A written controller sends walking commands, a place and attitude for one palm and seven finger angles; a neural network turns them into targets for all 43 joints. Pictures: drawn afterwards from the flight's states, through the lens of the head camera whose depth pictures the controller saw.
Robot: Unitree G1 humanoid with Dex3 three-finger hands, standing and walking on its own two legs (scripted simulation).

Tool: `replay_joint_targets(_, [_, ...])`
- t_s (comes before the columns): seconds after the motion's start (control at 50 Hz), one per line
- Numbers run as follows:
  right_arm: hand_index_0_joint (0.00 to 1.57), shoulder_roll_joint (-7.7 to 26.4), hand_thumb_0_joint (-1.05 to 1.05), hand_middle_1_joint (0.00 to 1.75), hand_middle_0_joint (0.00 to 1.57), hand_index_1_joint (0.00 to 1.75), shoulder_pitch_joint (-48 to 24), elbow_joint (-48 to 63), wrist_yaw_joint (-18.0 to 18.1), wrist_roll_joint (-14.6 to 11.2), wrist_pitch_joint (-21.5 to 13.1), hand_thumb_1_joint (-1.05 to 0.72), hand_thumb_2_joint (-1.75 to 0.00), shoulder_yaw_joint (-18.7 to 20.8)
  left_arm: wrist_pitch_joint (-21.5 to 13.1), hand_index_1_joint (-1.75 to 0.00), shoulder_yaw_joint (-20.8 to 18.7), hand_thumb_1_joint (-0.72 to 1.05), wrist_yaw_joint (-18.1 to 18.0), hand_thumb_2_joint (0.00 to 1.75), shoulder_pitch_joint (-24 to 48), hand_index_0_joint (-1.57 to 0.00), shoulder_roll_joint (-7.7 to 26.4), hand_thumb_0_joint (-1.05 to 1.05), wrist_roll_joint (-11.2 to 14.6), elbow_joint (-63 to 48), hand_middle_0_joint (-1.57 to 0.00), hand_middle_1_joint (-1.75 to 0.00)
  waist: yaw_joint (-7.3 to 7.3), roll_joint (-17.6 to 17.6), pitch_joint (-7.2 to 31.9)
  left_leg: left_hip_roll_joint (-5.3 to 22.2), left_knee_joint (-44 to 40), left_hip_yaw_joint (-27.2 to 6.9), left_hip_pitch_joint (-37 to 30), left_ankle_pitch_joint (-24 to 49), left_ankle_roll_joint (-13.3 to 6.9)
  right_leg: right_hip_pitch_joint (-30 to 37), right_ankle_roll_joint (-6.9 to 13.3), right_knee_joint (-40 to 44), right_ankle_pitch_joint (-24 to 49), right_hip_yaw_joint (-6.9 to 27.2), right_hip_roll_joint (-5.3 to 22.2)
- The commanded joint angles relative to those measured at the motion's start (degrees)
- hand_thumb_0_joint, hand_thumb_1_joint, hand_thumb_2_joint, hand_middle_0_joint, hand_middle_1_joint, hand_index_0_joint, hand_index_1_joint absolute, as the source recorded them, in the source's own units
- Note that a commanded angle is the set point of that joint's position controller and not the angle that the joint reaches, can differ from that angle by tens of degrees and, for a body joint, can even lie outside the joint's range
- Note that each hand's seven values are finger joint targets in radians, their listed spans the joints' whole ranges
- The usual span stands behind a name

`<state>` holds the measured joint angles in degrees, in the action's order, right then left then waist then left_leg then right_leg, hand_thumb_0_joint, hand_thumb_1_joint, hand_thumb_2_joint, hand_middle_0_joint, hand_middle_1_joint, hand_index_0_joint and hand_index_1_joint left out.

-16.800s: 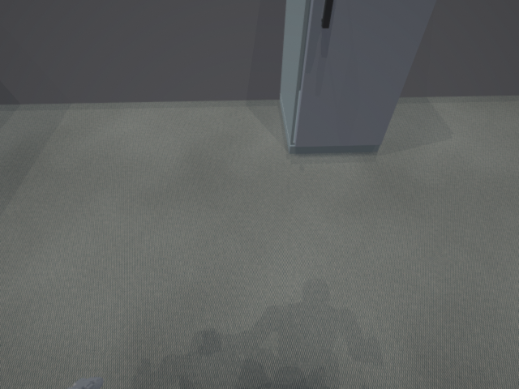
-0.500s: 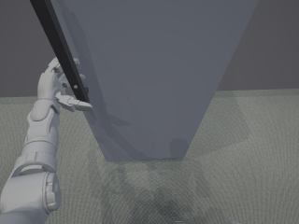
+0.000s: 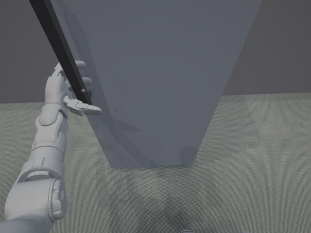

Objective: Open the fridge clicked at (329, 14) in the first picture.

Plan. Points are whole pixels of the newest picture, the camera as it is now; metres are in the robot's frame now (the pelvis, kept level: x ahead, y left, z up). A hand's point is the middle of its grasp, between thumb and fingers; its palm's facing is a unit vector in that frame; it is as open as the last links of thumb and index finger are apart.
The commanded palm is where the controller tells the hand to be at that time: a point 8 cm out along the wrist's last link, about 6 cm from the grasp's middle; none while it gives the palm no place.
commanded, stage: slide the fingers in behind the handle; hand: left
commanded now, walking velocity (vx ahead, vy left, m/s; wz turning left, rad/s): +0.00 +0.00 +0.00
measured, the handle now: (68, 54) +0.50 +0.22 +0.19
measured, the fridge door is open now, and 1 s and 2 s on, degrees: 0 0 0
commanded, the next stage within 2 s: grip the handle and tug to test in 0.16 s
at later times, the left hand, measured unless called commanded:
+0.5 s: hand (81, 92) +0.44 +0.19 +0.12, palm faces +0.06 -1.00 +0.00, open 12.7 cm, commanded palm +0.41 +0.24 +0.12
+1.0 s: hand (82, 91) +0.44 +0.19 +0.12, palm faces +0.07 -1.00 +0.00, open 6.1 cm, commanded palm +0.41 +0.24 +0.12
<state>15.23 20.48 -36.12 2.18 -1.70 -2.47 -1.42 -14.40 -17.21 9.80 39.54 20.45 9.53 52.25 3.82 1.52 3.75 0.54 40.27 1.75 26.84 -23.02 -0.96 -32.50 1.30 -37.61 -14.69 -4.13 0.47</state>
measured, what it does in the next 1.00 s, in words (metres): stands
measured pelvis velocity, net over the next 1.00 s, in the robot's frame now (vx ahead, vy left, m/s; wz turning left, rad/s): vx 0.00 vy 0.00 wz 0.00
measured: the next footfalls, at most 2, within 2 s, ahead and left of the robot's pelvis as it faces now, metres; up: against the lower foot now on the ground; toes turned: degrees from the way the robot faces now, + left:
none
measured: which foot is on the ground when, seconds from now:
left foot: down 0.00-1.00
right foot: down 0.00-1.00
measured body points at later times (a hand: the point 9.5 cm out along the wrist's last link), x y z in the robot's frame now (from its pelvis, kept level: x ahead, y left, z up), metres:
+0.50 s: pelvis +0.00 +0.00 +0.00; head +0.05 +0.00 +0.45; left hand +0.43 +0.25 +0.12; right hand +0.08 -0.26 -0.11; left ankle -0.03 +0.11 -0.72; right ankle +0.04 -0.11 -0.72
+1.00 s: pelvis +0.00 +0.00 +0.00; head +0.05 +0.00 +0.45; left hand +0.44 +0.25 +0.12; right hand +0.07 -0.25 -0.12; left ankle -0.03 +0.11 -0.72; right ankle +0.04 -0.11 -0.72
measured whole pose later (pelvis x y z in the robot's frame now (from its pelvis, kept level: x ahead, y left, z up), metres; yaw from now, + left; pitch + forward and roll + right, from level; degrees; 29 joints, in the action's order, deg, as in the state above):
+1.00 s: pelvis +0.00 +0.00 +0.00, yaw +0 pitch +10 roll -1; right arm 15.2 20.8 -36.6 2.1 -1.5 -2.6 -1.3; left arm -14.9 -16.9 9.8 39.4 19.9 9.7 52.0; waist 3.5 1.5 3.9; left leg 0.3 40.2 1.7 27.0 -23.1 -1.2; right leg -32.5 1.0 -37.4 -14.7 -4.1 0.7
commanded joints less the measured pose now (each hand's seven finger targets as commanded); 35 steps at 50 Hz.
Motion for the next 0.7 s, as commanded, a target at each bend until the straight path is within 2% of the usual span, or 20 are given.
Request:
replay_joint_targets(0.0, [0.20, 8.5, 0.00, 0.30, 0.20, 0.30, 2.5, 5.4, 0.8, -0.2, -1.8, -0.90, -0.90, 2.9, -4.9, -1.20, -0.8, -0.50, 1.8, 0.30, 25.8, -0.30, 11.8, 0.00, 0.4, -12.9, -0.30, -1.20, 0.61, -0.2, 19.9, -0.8, -5.4, -2.0, -1.2, 17.6, -0.3, 17.7, 0.4, 1.6, 17.6, 2.8, -1.0])
replay_joint_targets(0.08, [0.20, 8.7, 0.00, 0.30, 0.20, 0.30, 2.6, 5.5, 1.0, -0.2, -1.7, -0.90, -0.90, 2.9, -5.0, -1.20, -2.7, -0.50, 2.2, 0.30, 25.9, -0.30, 14.2, 0.00, 0.3, -12.8, -0.30, -1.20, 0.07, 0.9, 20.6, -0.9, -5.4, -1.9, -1.1, 17.9, -0.4, 18.4, 0.6, 1.6, 17.9, 3.0, -0.8])
replay_joint_targets(0.1, [0.20, 8.3, 0.00, 0.30, 0.20, 0.30, 2.5, 5.6, 0.9, -0.2, -1.7, -0.90, -0.90, 2.8, -4.9, -1.20, -1.6, -0.50, 2.5, 0.30, 25.2, -0.30, 12.4, 0.00, 0.6, -12.7, -0.30, -1.20, 0.09, 1.0, 21.3, -1.0, -5.3, -1.7, -1.6, 18.3, -0.3, 18.5, 0.4, 1.5, 18.5, 3.0, -0.8])
replay_joint_targets(0.14, [0.20, 8.4, 0.00, 0.30, 0.20, 0.30, 2.4, 5.5, 0.9, -0.1, -1.8, -0.90, -0.90, 2.8, -4.9, -1.20, -2.2, -0.50, 2.7, 0.30, 25.9, -0.30, 13.1, 0.00, 0.9, -13.4, -0.30, -1.20, -0.05, 1.3, 21.4, -1.0, -5.1, -1.7, -1.3, 18.6, -0.3, 18.9, 0.4, 1.5, 19.1, 3.1, -0.8])
replay_joint_targets(0.18, [0.20, 8.7, 0.00, 0.30, 0.20, 0.30, 2.7, 5.8, 0.9, -0.1, -1.7, -0.90, -0.90, 2.9, -4.7, -1.20, -3.6, -0.50, 2.8, 0.30, 22.9, -0.30, 14.1, 0.00, 1.2, -12.2, -0.30, -1.20, -0.53, -1.1, 21.0, -0.9, -5.2, -1.7, -0.5, 19.3, -0.4, 19.8, 0.4, 1.4, 19.9, 3.0, -0.9])
replay_joint_targets(0.24, [0.20, 8.5, 0.00, 0.30, 0.20, 0.30, 2.3, 5.9, 1.0, -0.3, -1.5, -0.90, -0.90, 2.9, -4.5, -1.20, -2.6, -0.50, 3.2, 0.30, 24.2, -0.30, 13.5, 0.00, 1.0, -13.1, -0.30, -1.20, -0.11, 0.1, 20.8, -1.0, -5.5, -1.5, -0.4, 18.0, -0.4, 19.2, 0.3, 1.6, 19.0, 3.1, -0.8])
replay_joint_targets(0.3, [0.20, 8.6, 0.00, 0.30, 0.20, 0.30, 2.3, 5.8, 1.1, -0.3, -1.5, -0.90, -0.90, 2.8, -4.4, -1.22, -3.1, -0.36, 3.1, 0.36, 25.2, -0.32, 14.5, 0.00, 1.2, -13.1, -0.32, -1.22, 0.22, 0.0, 20.1, -0.9, -5.5, -1.7, -0.4, 17.1, -0.4, 18.6, 0.2, 1.9, 18.0, 3.2, -0.8])
replay_joint_targets(0.34, [0.20, 8.3, 0.00, 0.30, 0.20, 0.30, 2.0, 5.8, 1.1, -0.3, -1.6, -0.90, -0.90, 2.6, -4.6, -1.23, -1.6, -0.27, 2.9, 0.40, 27.4, -0.32, 13.1, 0.00, 0.8, -13.8, -0.32, -1.23, 0.61, 2.4, 19.8, -1.0, -5.6, -1.9, -1.4, 16.4, -0.3, 17.2, 0.4, 2.0, 16.8, 3.1, -0.8])
replay_joint_targets(0.36, [0.20, 8.4, 0.00, 0.30, 0.20, 0.30, 2.3, 5.8, 1.1, -0.1, -1.7, -0.90, -0.90, 2.8, -4.7, -1.24, -2.2, -0.22, 2.8, 0.42, 26.8, -0.33, 13.1, 0.00, 1.0, -13.6, -0.33, -1.24, 0.38, 0.9, 20.8, -1.0, -5.3, -1.8, -1.6, 17.1, -0.4, 17.7, 0.3, 1.9, 17.4, 3.1, -0.9])
replay_joint_targets(0.38, [0.20, 8.7, 0.00, 0.30, 0.20, 0.30, 2.4, 5.9, 1.2, -0.1, -1.7, -0.90, -0.90, 2.9, -4.9, -1.25, -3.6, -0.17, 2.7, 0.44, 25.2, -0.33, 15.0, 0.00, 0.9, -13.5, -0.33, -1.25, -0.30, 0.7, 21.6, -0.9, -5.2, -2.0, -1.4, 18.0, -0.3, 18.5, 0.5, 1.6, 17.7, 3.1, -0.9])
replay_joint_targets(0.42, [0.20, 8.2, 0.00, 0.30, 0.20, 0.30, 2.1, 5.7, 1.0, -0.2, -1.9, -0.90, -0.90, 2.7, -4.9, -1.26, -0.7, -0.08, 2.8, 0.48, 26.4, -0.35, 11.6, 0.00, 0.9, -13.6, -0.35, -1.26, 0.36, 2.7, 20.8, -0.9, -5.3, -2.2, -2.5, 18.4, 0.0, 16.7, 0.5, 1.5, 17.5, 2.8, -0.9])
replay_joint_targets(0.46, [0.20, 8.4, 0.00, 0.30, 0.20, 0.30, 2.3, 5.5, 0.9, -0.1, -2.0, -0.90, -0.90, 2.9, -4.9, -1.27, -1.3, 0.01, 2.6, 0.52, 25.8, -0.35, 11.9, 0.00, 1.1, -13.3, -0.35, -1.27, 0.32, 0.6, 20.8, -0.8, -5.3, -2.1, -2.3, 18.0, -0.1, 16.9, 0.4, 1.7, 17.4, 2.7, -1.0])
replay_joint_targets(0.5, [0.20, 8.7, 0.00, 0.30, 0.20, 0.30, 2.2, 5.5, 1.0, -0.1, -1.9, -0.90, -0.90, 2.8, -5.1, -1.29, -3.1, 0.11, 2.5, 0.56, 25.1, -0.36, 14.3, 0.00, 1.0, -13.0, -0.36, -1.29, -0.14, 0.2, 21.1, -0.8, -5.3, -2.1, -1.3, 18.0, -0.1, 18.1, 0.4, 1.5, 17.8, 2.9, -0.9])
replay_joint_targets(0.52, [0.20, 8.5, 0.00, 0.30, 0.20, 0.30, 2.1, 5.6, 0.9, -0.1, -1.9, -0.90, -0.90, 2.6, -5.0, -1.29, -1.7, 0.15, 2.7, 0.58, 25.9, -0.37, 12.7, 0.00, 1.0, -12.8, -0.37, -1.29, 0.19, 1.0, 20.4, -0.9, -5.5, -1.9, -1.1, 17.5, -0.1, 17.8, 0.4, 1.6, 17.7, 3.0, -0.9])
replay_joint_targets(0.54, [0.20, 8.6, 0.00, 0.30, 0.20, 0.30, 2.3, 5.5, 1.0, -0.2, -1.9, -0.90, -0.90, 2.7, -5.0, -1.30, -2.4, 0.20, 2.7, 0.60, 26.1, -0.38, 13.5, 0.00, 0.9, -12.7, -0.38, -1.30, 0.21, -0.6, 20.7, -0.8, -5.5, -2.3, -1.1, 17.3, -0.1, 17.7, 0.4, 1.6, 17.2, 2.8, -0.9])
replay_joint_targets(0.58, [0.20, 8.6, 0.00, 0.30, 0.20, 0.30, 2.2, 5.8, 1.0, -0.1, -2.0, -0.90, -0.90, 2.7, -5.3, -1.31, -2.2, 0.29, 2.7, 0.64, 26.0, -0.38, 13.5, 0.00, 0.8, -13.4, -0.38, -1.31, -0.18, 2.1, 20.8, -0.9, -5.4, -2.3, -1.8, 18.2, 0.0, 17.4, 0.7, 1.4, 17.1, 2.8, -0.9])
replay_joint_targets(0.6, [0.20, 8.4, 0.00, 0.30, 0.20, 0.30, 2.2, 5.7, 0.9, -0.1, -2.1, -0.90, -0.90, 2.6, -5.1, -1.32, -1.5, 0.34, 2.6, 0.66, 25.8, -0.39, 12.2, 0.00, 0.9, -12.5, -0.39, -1.32, 0.17, 1.5, 20.3, -0.8, -5.5, -2.3, -1.9, 17.9, 0.0, 16.7, 0.6, 1.6, 16.8, 2.6, -1.0])
replay_joint_targets(0.62, [0.20, 8.6, 0.00, 0.30, 0.20, 0.30, 2.4, 5.4, 0.9, -0.1, -2.0, -0.90, -0.90, 2.7, -5.1, -1.33, -1.7, 0.39, 2.5, 0.68, 26.7, -0.40, 12.8, 0.00, 0.8, -12.7, -0.40, -1.33, 0.39, 0.7, 20.3, -0.7, -5.4, -2.4, -1.9, 18.0, 0.0, 16.5, 0.5, 1.5, 16.8, 2.6, -1.0])
replay_joint_targets(0.64, [0.20, 8.5, 0.00, 0.30, 0.20, 0.30, 2.3, 5.5, 0.9, -0.2, -2.1, -0.90, -0.90, 2.8, -5.0, -1.33, -0.9, 0.43, 2.6, 0.70, 26.5, -0.40, 11.7, 0.00, 0.9, -12.7, -0.40, -1.33, 0.48, 1.4, 20.0, -0.7, -5.4, -2.3, -2.1, 17.7, 0.0, 15.8, 0.5, 1.7, 16.4, 2.6, -1.1])
replay_joint_targets(0.68, [0.20, 8.7, 0.00, 0.30, 0.20, 0.30, 2.8, 5.5, 0.9, 0.0, -2.1, -0.90, -0.90, 2.9, -5.3, -1.35, -1.6, 0.53, 2.4, 0.74, 26.5, -0.41, 12.3, 0.00, 0.9, -12.8, -0.41, -1.35, 0.24, 0.6, 20.9, -0.7, -5.3, -2.5, -2.3, 19.0, 0.0, 16.7, 0.6, 1.4, 17.2, 2.5, -1.1])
